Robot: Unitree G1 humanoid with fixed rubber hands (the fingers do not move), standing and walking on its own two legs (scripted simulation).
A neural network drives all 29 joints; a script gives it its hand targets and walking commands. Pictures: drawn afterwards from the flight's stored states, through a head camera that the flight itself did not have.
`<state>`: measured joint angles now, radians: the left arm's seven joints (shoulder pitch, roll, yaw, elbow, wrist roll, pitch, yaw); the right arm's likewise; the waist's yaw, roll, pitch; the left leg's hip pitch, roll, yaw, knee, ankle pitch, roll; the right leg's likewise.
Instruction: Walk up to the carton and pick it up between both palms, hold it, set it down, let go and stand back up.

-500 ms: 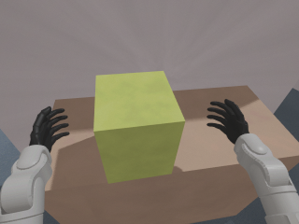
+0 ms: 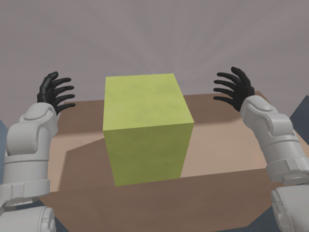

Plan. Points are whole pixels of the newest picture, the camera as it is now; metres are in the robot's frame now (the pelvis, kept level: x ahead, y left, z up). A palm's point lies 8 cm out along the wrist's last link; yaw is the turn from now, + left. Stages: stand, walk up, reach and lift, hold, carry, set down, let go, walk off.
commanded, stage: reach and lift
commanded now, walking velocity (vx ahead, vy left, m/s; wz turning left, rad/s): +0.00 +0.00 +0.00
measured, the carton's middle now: (144, 129) +0.42 +0.04 +0.05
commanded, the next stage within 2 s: none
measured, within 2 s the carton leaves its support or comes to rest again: neither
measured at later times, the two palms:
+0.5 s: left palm (47, 84) +0.40 +0.26 +0.22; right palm (234, 76) +0.45 -0.18 +0.23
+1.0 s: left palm (64, 117) +0.39 +0.25 +0.12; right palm (217, 108) +0.45 -0.16 +0.12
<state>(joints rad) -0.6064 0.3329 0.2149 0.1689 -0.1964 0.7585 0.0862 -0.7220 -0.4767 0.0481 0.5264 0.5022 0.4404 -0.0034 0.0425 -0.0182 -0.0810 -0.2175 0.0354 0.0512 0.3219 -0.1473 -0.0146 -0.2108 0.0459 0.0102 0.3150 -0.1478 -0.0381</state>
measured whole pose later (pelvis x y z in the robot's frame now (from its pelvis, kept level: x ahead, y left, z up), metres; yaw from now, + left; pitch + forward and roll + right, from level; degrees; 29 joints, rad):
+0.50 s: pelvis +0.00 +0.00 +0.00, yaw +1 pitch +4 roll -1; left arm -0.89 0.39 0.13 0.51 -0.21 0.67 0.07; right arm -1.03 -0.50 0.11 0.90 0.53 0.40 0.02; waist 0.05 -0.01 -0.08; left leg -0.25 0.03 0.02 0.34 -0.16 -0.01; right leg -0.21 0.04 -0.01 0.29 -0.14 -0.03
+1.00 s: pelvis +0.01 +0.00 +0.00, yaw +2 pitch +6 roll -1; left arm -0.70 0.26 0.12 0.62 -0.14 0.33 0.07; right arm -0.81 -0.36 0.02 0.91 0.35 0.14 0.00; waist 0.07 -0.01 -0.07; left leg -0.31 0.03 0.01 0.37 -0.17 -0.01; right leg -0.28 0.04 -0.02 0.32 -0.16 -0.03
